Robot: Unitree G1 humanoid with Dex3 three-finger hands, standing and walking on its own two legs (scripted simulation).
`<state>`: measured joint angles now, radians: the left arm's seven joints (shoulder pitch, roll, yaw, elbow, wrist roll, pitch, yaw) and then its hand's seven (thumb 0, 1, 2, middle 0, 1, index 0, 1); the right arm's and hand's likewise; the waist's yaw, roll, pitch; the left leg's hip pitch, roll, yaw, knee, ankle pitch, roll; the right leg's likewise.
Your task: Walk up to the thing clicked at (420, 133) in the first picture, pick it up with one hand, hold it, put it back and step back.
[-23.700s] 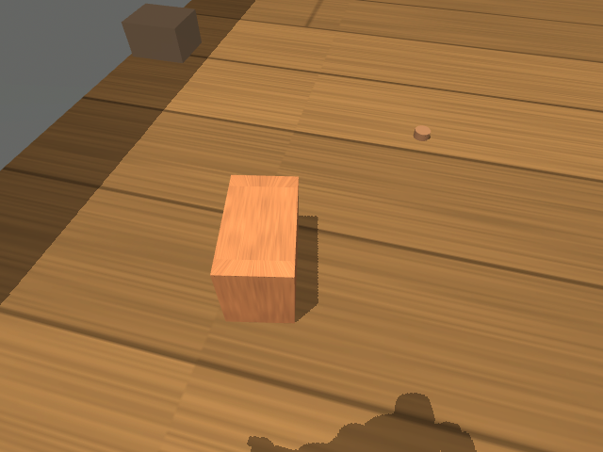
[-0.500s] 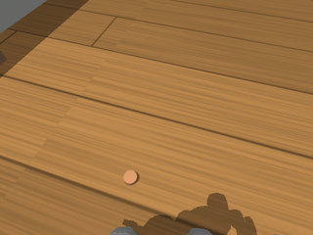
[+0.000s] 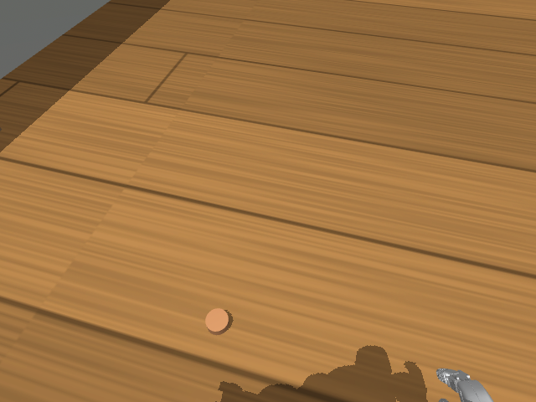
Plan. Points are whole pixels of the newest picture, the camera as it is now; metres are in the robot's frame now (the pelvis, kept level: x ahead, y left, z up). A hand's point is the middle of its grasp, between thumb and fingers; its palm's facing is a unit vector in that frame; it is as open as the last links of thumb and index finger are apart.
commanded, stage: walk up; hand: left
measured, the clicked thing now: (217, 321) +0.47 +0.20 -0.75
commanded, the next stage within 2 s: stand in 0.38 s
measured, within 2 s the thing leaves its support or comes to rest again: neither
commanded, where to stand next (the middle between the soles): +0.07 -0.02 m, yaw -2 degrees
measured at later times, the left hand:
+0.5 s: hand out of the picture +0.10 +0.25 -0.15, palm faces -0.07 -0.95 -0.31, open 7.4 cm
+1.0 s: hand out of the picture +0.10 +0.26 -0.15, palm faces -0.04 -0.94 -0.34, open 7.4 cm
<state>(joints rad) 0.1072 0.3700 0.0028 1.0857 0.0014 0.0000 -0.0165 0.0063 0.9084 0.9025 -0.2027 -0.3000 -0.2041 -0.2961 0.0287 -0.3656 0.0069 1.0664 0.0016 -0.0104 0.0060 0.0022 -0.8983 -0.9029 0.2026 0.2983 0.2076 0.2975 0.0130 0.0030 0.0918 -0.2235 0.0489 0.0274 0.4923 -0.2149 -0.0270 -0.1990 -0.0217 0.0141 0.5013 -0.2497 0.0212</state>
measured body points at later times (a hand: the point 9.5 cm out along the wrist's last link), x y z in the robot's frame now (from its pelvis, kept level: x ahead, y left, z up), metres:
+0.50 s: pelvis +0.01 +0.00 +0.01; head +0.03 +0.01 +0.46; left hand +0.11 +0.30 -0.13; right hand +0.05 -0.31 -0.12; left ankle +0.03 +0.14 -0.74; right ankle +0.02 -0.13 -0.74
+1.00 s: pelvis +0.02 +0.01 +0.01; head +0.04 +0.01 +0.46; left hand +0.11 +0.31 -0.12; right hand +0.11 -0.30 -0.12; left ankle +0.03 +0.14 -0.74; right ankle +0.02 -0.13 -0.74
